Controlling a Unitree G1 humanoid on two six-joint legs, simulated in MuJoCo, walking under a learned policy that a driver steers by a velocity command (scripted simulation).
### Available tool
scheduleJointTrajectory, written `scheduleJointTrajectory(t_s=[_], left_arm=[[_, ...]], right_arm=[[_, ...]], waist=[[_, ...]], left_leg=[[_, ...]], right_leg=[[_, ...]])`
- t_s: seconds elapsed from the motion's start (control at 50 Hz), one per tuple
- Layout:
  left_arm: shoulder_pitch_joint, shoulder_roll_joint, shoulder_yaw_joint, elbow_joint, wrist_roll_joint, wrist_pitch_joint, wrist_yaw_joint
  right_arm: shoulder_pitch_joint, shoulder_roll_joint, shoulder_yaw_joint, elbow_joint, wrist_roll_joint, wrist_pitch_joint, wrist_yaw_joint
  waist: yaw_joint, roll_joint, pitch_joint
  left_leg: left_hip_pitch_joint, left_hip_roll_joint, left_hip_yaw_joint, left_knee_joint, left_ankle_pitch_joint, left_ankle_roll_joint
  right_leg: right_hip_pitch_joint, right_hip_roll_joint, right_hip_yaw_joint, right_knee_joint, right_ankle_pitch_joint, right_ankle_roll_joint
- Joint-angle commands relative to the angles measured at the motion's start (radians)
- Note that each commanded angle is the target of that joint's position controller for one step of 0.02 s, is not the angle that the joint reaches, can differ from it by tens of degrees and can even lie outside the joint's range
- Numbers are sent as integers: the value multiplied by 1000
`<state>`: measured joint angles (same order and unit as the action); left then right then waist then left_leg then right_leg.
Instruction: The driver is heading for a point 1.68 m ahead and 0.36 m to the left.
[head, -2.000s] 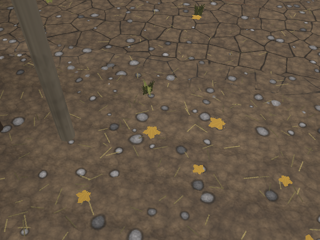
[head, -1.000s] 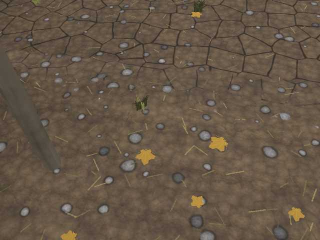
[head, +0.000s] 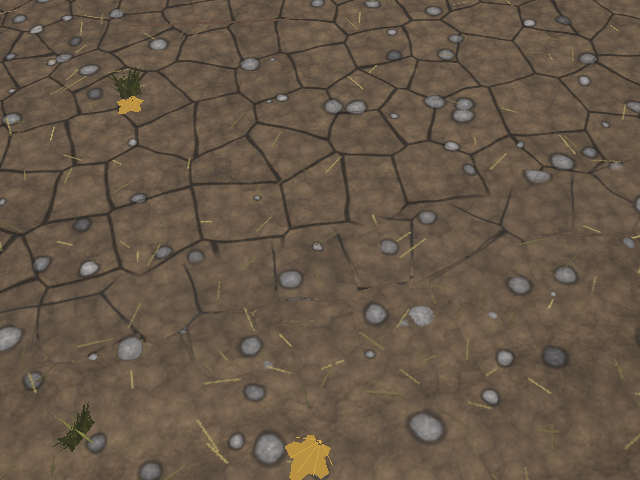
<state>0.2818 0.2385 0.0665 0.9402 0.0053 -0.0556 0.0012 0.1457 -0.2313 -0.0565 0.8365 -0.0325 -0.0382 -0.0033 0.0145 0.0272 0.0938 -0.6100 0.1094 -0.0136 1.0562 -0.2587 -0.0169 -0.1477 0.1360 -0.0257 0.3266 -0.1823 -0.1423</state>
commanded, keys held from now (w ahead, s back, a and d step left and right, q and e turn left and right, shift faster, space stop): no key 0.80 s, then w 0.20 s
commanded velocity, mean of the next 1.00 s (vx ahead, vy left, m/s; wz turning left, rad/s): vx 0.09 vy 0.00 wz -0.07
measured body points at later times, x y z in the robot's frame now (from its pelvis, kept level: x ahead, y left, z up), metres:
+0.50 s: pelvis +0.12 +0.04 +0.00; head +0.13 +0.05 +0.45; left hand +0.17 +0.28 -0.16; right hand +0.17 -0.20 -0.14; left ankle +0.19 +0.11 -0.74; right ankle +0.08 -0.09 -0.72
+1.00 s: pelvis +0.16 +0.02 +0.00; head +0.15 +0.03 +0.45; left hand +0.12 +0.25 -0.16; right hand +0.17 -0.23 -0.15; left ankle +0.18 +0.11 -0.72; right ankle +0.10 -0.10 -0.74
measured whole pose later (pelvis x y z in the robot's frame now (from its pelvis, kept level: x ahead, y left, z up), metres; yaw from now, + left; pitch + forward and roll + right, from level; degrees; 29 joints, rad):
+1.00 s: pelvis +0.16 +0.02 +0.00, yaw -1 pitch +0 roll -1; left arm 0.40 0.18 0.03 1.12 0.02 -0.02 0.03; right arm 0.32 -0.19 -0.02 1.06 -0.03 -0.01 0.01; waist 0.01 -0.01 -0.03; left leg -0.34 0.00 0.06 0.69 -0.37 0.06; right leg -0.07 0.03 0.01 0.37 -0.29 -0.03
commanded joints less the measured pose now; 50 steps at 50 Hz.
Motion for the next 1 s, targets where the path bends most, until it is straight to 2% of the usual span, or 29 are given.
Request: scheduleJointTrajectory(t_s=[0.02,0.1,0.16,0.22,0.24,0.26,0.28,0.3,0.32,0.34,0.36,0.38,0.4,0.42,0.48,0.52,0.56,0.58,0.6,0.64,0.7,0.8,0.82,0.86,0.9,0.92,0.94,0.98,1.0], left_arm=[[51,113,12,-40,0,-9,9],[89,101,-2,-24,6,2,22],[94,94,-11,-8,16,7,31],[62,105,-12,1,13,8,37],[36,110,-12,2,2,5,38],[30,106,-17,-11,-6,-4,36],[152,54,-26,0,-25,0,34],[188,59,-21,30,-17,28,34],[138,78,-15,38,8,46,33],[90,66,-16,37,20,56,28],[71,50,-20,41,19,67,24],[70,37,-25,45,19,78,21],[84,25,-31,61,20,86,21],[89,24,-33,74,18,91,25],[68,20,-38,95,7,98,32],[69,10,-43,112,8,94,32],[67,18,-48,121,18,84,32],[70,32,-51,121,26,74,34],[52,46,-50,130,15,68,32],[40,19,-61,139,7,47,32],[35,28,-61,144,3,31,38],[79,12,-67,163,4,31,39],[99,13,-66,169,6,31,38],[124,58,-47,169,6,40,37],[178,87,-28,171,6,47,33],[184,99,-20,173,6,47,34],[180,97,-15,170,9,42,33],[174,90,-9,166,16,26,30],[169,91,-6,165,16,18,29]], right_arm=[[112,-53,-6,-7,5,19,6],[13,-52,7,-34,12,20,0],[11,-58,12,-26,14,13,-9],[115,-77,5,18,12,-1,-24],[182,-75,4,44,8,-11,-30],[265,-110,-2,68,2,-27,-36],[290,-164,-8,65,6,-28,-36],[249,-115,9,63,35,-14,-26],[183,-88,20,50,35,-11,-18],[119,-67,28,44,25,-6,-19],[74,-47,39,43,15,1,-26],[41,-48,42,44,13,6,-32],[43,-61,40,53,8,10,-33],[68,-70,39,64,6,12,-31],[102,-101,30,88,17,18,-27],[77,-105,28,92,22,29,-26],[93,-97,26,105,26,37,-23],[101,-92,24,108,27,40,-20],[111,-77,22,110,36,44,-17],[126,-58,25,132,28,41,-13],[150,-51,28,164,23,33,-11],[153,-35,37,201,25,30,-14],[160,-33,39,209,24,31,-14],[154,-43,32,205,20,35,-11],[101,-27,33,180,9,37,-1],[81,-7,37,163,1,32,5],[65,-9,35,149,-5,24,10],[64,-32,24,132,-2,3,19],[60,-35,21,122,2,-8,22]], waist=[[-25,-86,-129],[20,-110,-117],[24,-116,-104],[-24,-112,-101],[-68,-86,-110],[-96,-21,-175],[-43,132,-277],[-37,178,-332],[-17,77,-233],[-3,35,-157],[19,29,-108],[39,68,-83],[40,98,-78],[28,96,-96],[4,83,-121],[14,83,-100],[11,54,-59],[1,37,-41],[-27,-45,8],[-42,-86,-12],[-53,-71,-37],[-38,-44,-23],[-32,-47,-41],[-18,-89,-15],[21,-140,63],[25,-176,103],[28,-177,118],[16,-139,99],[10,-141,93]], left_leg=[[55,-37,59,-88,108,-2],[51,-57,68,-268,185,17],[106,-84,70,-366,153,38],[249,-118,67,-501,92,81],[348,-109,57,-627,205,96],[543,-3,-41,-655,635,121],[709,234,-248,-591,1154,267],[670,314,-374,-638,1137,382],[541,281,-332,-691,904,376],[447,227,-277,-737,691,337],[361,177,-212,-787,524,288],[300,128,-159,-822,378,244],[297,90,-127,-828,309,217],[326,81,-126,-827,267,209],[348,87,-153,-843,54,199],[301,72,-155,-854,-114,170],[236,56,-158,-871,-245,107],[229,39,-153,-859,-245,77],[286,-11,-103,-846,-178,63],[437,-21,-77,-765,-18,69],[487,-20,-67,-733,76,74],[449,-22,-60,-735,97,64],[449,-35,-51,-727,33,63],[373,-95,2,-640,-175,73],[214,-143,65,-495,-216,72],[153,-131,85,-404,-157,73],[95,-98,70,-340,-131,77],[19,-65,45,-289,-144,83],[31,-56,45,-322,-142,86]], right_leg=[[76,-237,91,-20,949,-13],[153,-252,94,-4,923,13],[184,-275,107,34,933,3],[178,-293,140,143,992,0],[159,-275,133,218,942,18],[64,-230,122,328,731,48],[-54,-109,83,539,99,85],[-110,-28,80,647,-435,95],[-128,-55,122,707,-470,94],[-137,-70,128,700,-429,100],[-112,-96,126,635,-379,109],[-72,-112,110,551,-338,122],[-56,-103,77,483,-321,133],[-50,-98,58,431,-311,140],[-26,-112,40,310,-230,141],[22,-117,20,197,-130,132],[66,-149,59,75,-47,114],[56,-195,114,32,-65,104],[-81,-204,146,13,-153,93],[-170,-220,165,-53,-180,102],[-156,-223,166,-72,-130,101],[-108,-222,155,-64,-83,89],[-98,-218,156,-75,-160,83],[-108,-217,192,-91,-425,42],[-98,-313,328,-183,-647,-25],[-88,-381,393,-229,-663,-59],[-59,-423,425,-248,-610,-84],[35,-424,397,-232,-470,-90],[48,-415,367,-210,-408,-85]])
